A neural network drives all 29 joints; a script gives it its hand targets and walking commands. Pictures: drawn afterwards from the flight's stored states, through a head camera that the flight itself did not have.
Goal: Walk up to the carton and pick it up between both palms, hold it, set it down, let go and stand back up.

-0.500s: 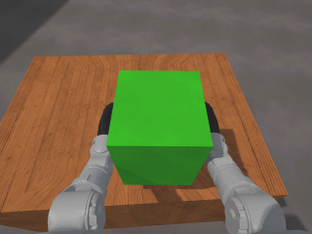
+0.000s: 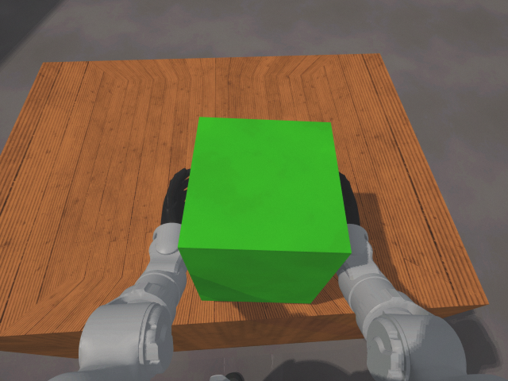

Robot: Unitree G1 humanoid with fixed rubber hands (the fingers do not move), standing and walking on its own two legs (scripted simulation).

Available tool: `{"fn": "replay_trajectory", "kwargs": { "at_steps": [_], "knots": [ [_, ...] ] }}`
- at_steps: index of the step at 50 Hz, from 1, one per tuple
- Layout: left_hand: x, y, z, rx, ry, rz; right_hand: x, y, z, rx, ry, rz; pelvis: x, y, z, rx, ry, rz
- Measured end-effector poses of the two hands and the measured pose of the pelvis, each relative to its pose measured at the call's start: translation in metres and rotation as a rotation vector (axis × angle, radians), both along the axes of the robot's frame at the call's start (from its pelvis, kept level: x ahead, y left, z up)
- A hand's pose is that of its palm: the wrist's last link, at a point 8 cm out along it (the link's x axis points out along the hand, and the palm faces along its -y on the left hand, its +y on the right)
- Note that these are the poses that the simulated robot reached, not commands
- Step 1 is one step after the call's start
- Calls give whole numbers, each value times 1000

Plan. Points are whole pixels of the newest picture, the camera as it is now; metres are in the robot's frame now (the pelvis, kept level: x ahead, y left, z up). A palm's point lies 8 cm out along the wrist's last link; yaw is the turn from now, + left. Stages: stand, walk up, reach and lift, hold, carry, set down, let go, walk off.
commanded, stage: set down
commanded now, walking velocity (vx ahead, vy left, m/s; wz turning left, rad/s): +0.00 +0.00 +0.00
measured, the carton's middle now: (260, 219) +0.38 +0.02 -0.01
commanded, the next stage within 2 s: none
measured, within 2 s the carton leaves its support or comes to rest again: rests again in 0.72 s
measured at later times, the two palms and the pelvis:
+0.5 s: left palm (171, 229) +0.37 +0.17 -0.04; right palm (338, 227) +0.37 -0.12 -0.04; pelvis -0.01 +0.01 -0.01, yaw +0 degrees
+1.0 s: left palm (158, 199) +0.39 +0.18 +0.03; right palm (355, 197) +0.39 -0.13 +0.04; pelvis -0.03 +0.01 -0.01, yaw +0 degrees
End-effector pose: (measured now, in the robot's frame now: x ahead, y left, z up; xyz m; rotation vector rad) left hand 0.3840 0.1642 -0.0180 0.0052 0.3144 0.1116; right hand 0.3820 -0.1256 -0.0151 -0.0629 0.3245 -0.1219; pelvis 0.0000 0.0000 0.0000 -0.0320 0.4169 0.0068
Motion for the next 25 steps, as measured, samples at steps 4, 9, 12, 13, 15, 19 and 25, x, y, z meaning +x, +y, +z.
{"fn": "replay_trajectory", "kwargs": {
  "at_steps": [4,9,12,13,15,19,25],
  "knots": [
    [-2,3,-6,-1,-4,1,-2,3,-5,6,-3,-2,-2,3,-3,-4,10,0],
    [-5,6,-11,-2,-9,6,-4,7,-10,11,-7,-2,-6,7,-6,-9,20,0],
    [-7,8,-14,-2,-11,9,-5,8,-12,11,-8,1,-8,8,-8,-10,24,-1],
    [-7,8,-14,-2,-12,10,-5,8,-12,11,-9,2,-8,8,-8,-11,25,-1],
    [-8,9,-16,-3,-12,12,-6,9,-14,10,-9,3,-10,9,-9,-11,26,-1],
    [-11,9,-20,-4,-10,15,-8,9,-17,11,-6,4,-12,9,-11,-12,29,-1],
    [-14,10,-24,3,-5,20,-9,8,-22,16,-1,18,-14,9,-14,-12,35,-1]
  ]
}}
